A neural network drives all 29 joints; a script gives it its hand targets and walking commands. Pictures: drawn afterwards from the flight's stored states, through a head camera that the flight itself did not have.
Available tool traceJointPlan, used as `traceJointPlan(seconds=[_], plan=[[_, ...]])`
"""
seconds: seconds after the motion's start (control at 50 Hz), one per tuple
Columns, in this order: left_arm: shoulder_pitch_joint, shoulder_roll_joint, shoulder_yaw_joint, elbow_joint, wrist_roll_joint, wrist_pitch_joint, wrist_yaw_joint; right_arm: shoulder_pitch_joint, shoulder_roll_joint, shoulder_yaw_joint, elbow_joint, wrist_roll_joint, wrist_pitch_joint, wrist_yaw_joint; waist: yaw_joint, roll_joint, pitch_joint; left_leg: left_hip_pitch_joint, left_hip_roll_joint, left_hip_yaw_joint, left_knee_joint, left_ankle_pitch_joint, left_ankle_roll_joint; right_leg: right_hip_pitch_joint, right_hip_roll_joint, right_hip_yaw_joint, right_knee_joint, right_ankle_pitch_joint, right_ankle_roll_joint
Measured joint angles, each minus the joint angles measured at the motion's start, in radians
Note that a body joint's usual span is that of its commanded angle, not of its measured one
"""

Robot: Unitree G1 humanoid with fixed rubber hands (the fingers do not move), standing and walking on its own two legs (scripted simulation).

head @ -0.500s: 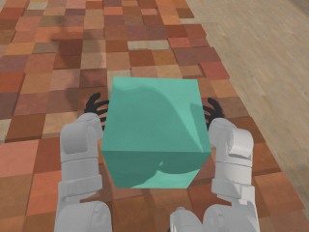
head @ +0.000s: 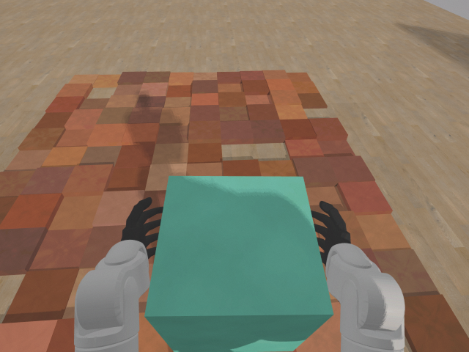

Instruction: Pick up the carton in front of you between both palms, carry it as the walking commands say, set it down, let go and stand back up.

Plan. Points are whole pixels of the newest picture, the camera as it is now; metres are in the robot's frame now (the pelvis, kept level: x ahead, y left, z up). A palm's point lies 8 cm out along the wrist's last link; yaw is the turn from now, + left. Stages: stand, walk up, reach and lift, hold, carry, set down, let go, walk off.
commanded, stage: carry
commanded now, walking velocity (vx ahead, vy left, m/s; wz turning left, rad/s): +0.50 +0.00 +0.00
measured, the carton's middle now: (235, 269) +0.25 +0.00 +0.04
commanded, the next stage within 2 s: none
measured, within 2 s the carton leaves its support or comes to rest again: neither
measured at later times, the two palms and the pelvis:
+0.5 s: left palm (155, 122) +0.64 +0.21 +0.06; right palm (270, 127) +0.62 -0.09 +0.07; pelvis +0.32 +0.08 -0.03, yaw -2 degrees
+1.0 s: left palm (172, 53) +1.02 +0.22 +0.10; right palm (257, 55) +1.03 -0.08 +0.09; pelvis +0.67 +0.05 -0.01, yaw +0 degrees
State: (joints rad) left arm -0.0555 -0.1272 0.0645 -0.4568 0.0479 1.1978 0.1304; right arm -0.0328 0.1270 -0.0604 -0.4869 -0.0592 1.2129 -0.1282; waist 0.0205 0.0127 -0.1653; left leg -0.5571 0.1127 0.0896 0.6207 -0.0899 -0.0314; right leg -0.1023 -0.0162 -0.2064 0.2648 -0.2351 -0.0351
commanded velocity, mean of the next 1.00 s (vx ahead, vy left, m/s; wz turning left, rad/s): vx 0.50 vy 0.00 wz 0.00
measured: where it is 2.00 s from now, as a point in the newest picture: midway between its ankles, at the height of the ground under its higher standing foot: (210, 164)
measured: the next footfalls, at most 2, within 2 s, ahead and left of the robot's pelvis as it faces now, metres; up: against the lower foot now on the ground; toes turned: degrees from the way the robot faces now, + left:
left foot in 0.20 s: +0.31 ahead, +0.13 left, -0.03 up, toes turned +9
right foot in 0.70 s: +0.69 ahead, -0.01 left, +0.00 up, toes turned -9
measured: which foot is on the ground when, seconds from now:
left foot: up 0.00-0.18, down 0.20-0.70, up 0.72-1.00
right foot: down 0.00-0.18, up 0.20-0.68, down 0.70-1.00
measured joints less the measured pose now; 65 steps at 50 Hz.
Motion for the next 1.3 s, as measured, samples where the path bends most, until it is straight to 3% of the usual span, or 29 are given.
traceJointPlan(seconds=[0.14,0.2,0.24,0.3,0.42,0.54,0.62,0.68,0.72,0.74,0.78,0.8,0.84,0.88,0.96,1.08,1.14,1.2,1.26,1.3], plan=[[-0.033,0.000,0.000,0.030,0.013,0.045,-0.001,-0.025,-0.001,-0.021,0.018,-0.001,0.047,0.000,-0.001,0.009,-0.031,0.048,-0.002,0.047,-0.157,0.135,0.017,0.179,-0.006,0.016,0.027,-0.168,0.069],[-0.082,0.001,0.019,0.061,0.021,0.049,-0.001,-0.083,0.002,-0.043,0.064,0.001,0.047,0.000,-0.008,0.003,-0.010,0.132,-0.025,0.089,-0.176,0.058,0.042,0.167,-0.041,0.042,0.252,-0.291,0.095],[-0.123,0.025,0.042,0.117,0.015,0.051,-0.001,-0.126,0.007,-0.041,0.145,-0.009,0.027,0.000,-0.024,-0.039,0.011,0.117,-0.049,0.112,-0.074,-0.030,0.099,0.027,-0.061,0.115,0.579,-0.254,0.078],[-0.167,0.031,0.060,0.179,0.015,0.047,0.001,-0.163,0.011,-0.061,0.211,-0.012,0.010,-0.001,-0.028,-0.049,0.053,0.163,-0.061,0.130,-0.085,-0.064,0.127,-0.209,-0.040,0.156,0.905,-0.172,0.037],[-0.265,0.014,0.093,0.273,0.027,-0.037,0.002,-0.237,0.009,-0.120,0.282,0.002,-0.074,-0.001,-0.045,-0.039,0.086,0.278,-0.095,0.126,-0.174,-0.127,0.132,-0.574,-0.070,0.134,1.050,-0.022,0.002],[-0.357,0.036,0.117,0.348,0.025,-0.085,0.008,-0.351,-0.030,-0.126,0.383,0.020,-0.122,-0.006,-0.055,-0.032,0.076,0.403,-0.118,0.105,-0.209,-0.229,0.130,-0.769,-0.089,0.116,0.995,0.017,-0.007],[-0.427,0.061,0.136,0.383,0.007,-0.089,0.020,-0.440,-0.054,-0.128,0.435,0.034,-0.124,-0.019,-0.060,-0.029,0.076,0.505,-0.127,0.088,-0.242,-0.303,0.112,-0.755,-0.070,0.076,0.731,0.072,-0.033],[-0.473,0.070,0.149,0.414,-0.001,-0.084,0.025,-0.487,-0.063,-0.139,0.462,0.039,-0.115,-0.027,-0.052,-0.019,0.083,0.587,-0.117,0.076,-0.243,-0.359,0.087,-0.643,-0.017,0.020,0.479,0.132,-0.056],[-0.502,0.063,0.153,0.451,0.000,-0.092,0.028,-0.503,-0.076,-0.154,0.470,0.046,-0.105,-0.023,-0.017,0.002,0.106,0.561,-0.081,0.072,-0.045,-0.391,0.073,-0.549,0.026,-0.015,0.400,0.147,-0.072],[-0.517,0.058,0.153,0.467,0.004,-0.097,0.029,-0.510,-0.082,-0.164,0.474,0.050,-0.103,-0.023,0.000,0.012,0.123,0.485,-0.077,0.032,0.159,-0.374,0.062,-0.542,0.031,-0.021,0.433,0.111,-0.087],[-0.528,0.054,0.152,0.487,0.004,-0.102,0.034,-0.509,-0.082,-0.179,0.473,0.052,-0.100,-0.023,0.029,0.006,0.158,0.312,-0.116,-0.054,0.539,-0.343,0.066,-0.506,0.034,-0.019,0.445,0.053,-0.104],[-0.522,0.054,0.152,0.482,0.000,-0.101,0.036,-0.504,-0.072,-0.186,0.466,0.047,-0.098,-0.024,0.040,0.000,0.175,0.236,-0.128,-0.075,0.656,-0.327,0.074,-0.476,0.037,-0.014,0.424,0.041,-0.104],[-0.503,0.055,0.157,0.455,-0.016,-0.104,0.037,-0.495,-0.041,-0.201,0.436,0.029,-0.098,-0.024,0.051,-0.010,0.203,0.110,-0.124,-0.087,0.728,-0.286,0.085,-0.411,0.041,-0.006,0.360,0.037,-0.092],[-0.492,0.054,0.165,0.423,-0.032,-0.113,0.037,-0.487,-0.014,-0.211,0.396,0.014,-0.104,-0.024,0.053,-0.019,0.220,0.016,-0.103,-0.085,0.664,-0.263,0.083,-0.347,0.041,0.001,0.294,0.031,-0.092],[-0.488,0.046,0.175,0.372,-0.052,-0.130,0.037,-0.472,0.002,-0.206,0.328,0.006,-0.118,-0.022,0.049,-0.026,0.216,-0.076,-0.064,-0.070,0.374,-0.239,0.067,-0.235,0.030,0.023,0.193,0.007,-0.074],[-0.523,0.040,0.163,0.318,-0.050,-0.108,0.038,-0.477,-0.030,-0.188,0.246,0.018,-0.087,-0.023,0.034,0.007,0.174,-0.064,-0.049,-0.048,0.003,0.085,0.042,-0.070,0.033,0.051,0.138,-0.093,-0.027],[-0.559,0.050,0.154,0.309,-0.041,-0.073,0.038,-0.510,-0.061,-0.182,0.232,0.033,-0.047,-0.030,0.032,0.024,0.143,-0.010,-0.062,-0.026,-0.135,0.182,0.055,0.005,0.040,0.061,0.170,-0.185,-0.001],[-0.600,0.077,0.156,0.321,-0.040,-0.021,0.043,-0.573,-0.085,-0.177,0.274,0.047,0.000,-0.042,0.015,0.034,0.119,0.095,-0.074,0.012,-0.220,0.212,0.071,0.038,0.040,0.070,0.343,-0.273,0.016],[-0.663,0.129,0.165,0.372,-0.061,0.029,0.049,-0.650,-0.088,-0.182,0.348,0.049,0.032,-0.059,-0.025,-0.020,0.109,0.122,-0.114,0.036,-0.086,-0.090,0.117,-0.105,0.013,0.148,0.772,-0.282,0.009],[-0.682,0.134,0.183,0.397,-0.068,0.063,0.059,-0.680,-0.087,-0.193,0.389,0.059,0.060,-0.065,-0.043,-0.026,0.119,0.131,-0.127,0.039,-0.041,-0.126,0.153,-0.240,0.023,0.187,0.984,-0.252,0.001]])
